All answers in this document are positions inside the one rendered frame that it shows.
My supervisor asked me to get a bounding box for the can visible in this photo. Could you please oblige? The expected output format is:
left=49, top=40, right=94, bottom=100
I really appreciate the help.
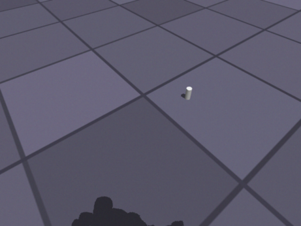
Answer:
left=185, top=87, right=192, bottom=100

